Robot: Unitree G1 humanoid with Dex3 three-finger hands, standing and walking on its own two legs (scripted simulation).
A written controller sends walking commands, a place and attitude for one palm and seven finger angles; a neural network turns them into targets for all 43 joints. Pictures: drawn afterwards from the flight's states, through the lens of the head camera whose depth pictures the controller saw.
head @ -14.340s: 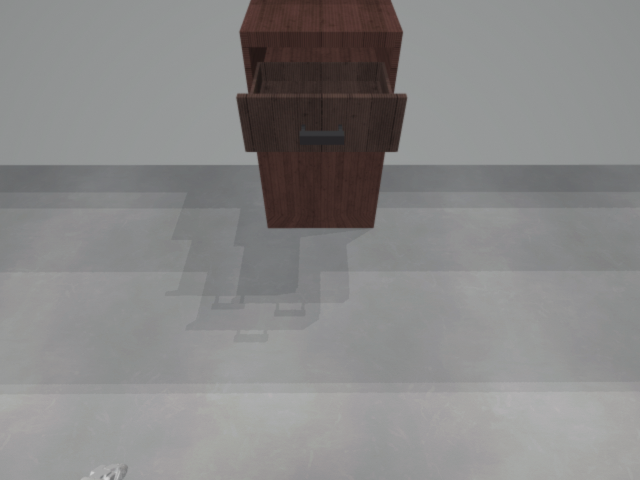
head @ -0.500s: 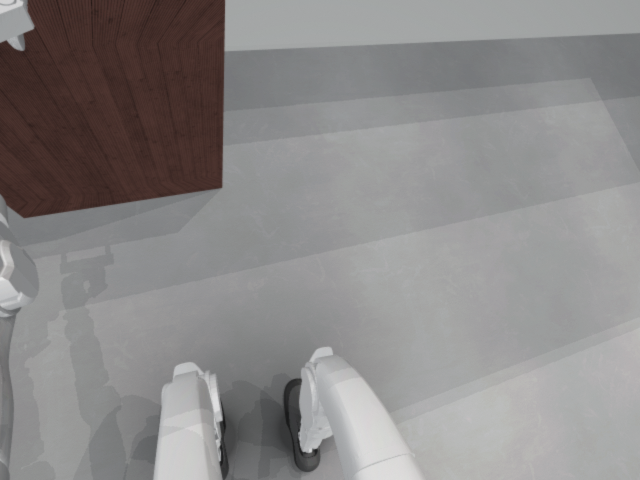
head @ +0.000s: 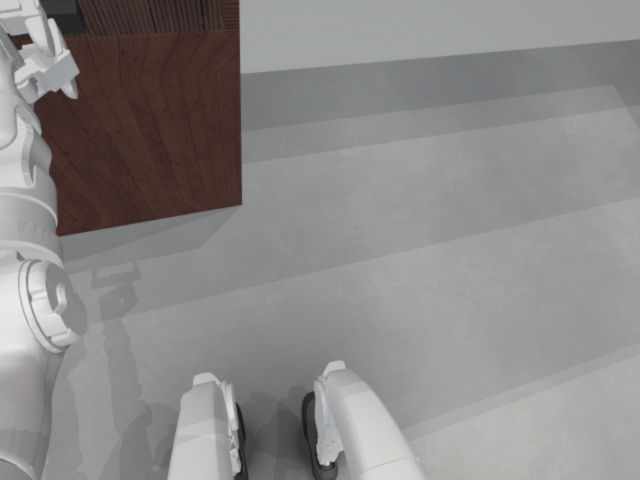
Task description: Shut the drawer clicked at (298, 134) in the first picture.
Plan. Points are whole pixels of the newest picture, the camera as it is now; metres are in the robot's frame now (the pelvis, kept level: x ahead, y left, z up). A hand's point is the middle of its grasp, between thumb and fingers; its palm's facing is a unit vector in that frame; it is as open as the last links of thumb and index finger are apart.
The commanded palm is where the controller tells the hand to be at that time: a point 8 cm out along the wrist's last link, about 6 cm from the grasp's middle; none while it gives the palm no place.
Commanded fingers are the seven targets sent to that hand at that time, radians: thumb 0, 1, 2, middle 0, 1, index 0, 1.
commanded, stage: pull the fist back off the drawer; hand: left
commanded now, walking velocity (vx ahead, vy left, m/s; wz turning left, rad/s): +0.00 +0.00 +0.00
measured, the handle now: (19, 0) +0.65 +0.26 +0.06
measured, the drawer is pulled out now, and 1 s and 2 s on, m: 0.00 0.00 0.00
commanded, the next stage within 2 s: draw the hand back to the body in 0.12 s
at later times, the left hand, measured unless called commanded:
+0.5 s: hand (21, 96) +0.49 +0.22 +0.10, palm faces +0.17 -0.99 -0.04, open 3.3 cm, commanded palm +0.45 +0.26 +0.12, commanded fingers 0.00 0.90 0.90 -1.40 -1.60 -1.40 -1.60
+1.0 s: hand out of the picture +0.34 +0.23 +0.21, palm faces +0.32 -0.90 -0.29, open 3.3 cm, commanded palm +0.29 +0.27 +0.23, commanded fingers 0.00 0.90 0.90 -1.40 -1.60 -1.40 -1.60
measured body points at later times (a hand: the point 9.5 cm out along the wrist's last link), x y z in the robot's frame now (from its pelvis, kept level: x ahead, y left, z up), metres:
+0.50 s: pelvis +0.06 -0.01 +0.06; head +0.19 +0.01 +0.49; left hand +0.48 +0.27 +0.11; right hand +0.12 -0.26 -0.06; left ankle +0.06 +0.09 -0.60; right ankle +0.04 -0.12 -0.60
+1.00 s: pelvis +0.06 -0.01 +0.13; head +0.07 -0.03 +0.58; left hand +0.31 +0.27 +0.23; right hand +0.27 -0.22 +0.04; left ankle +0.06 +0.09 -0.60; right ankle +0.04 -0.12 -0.60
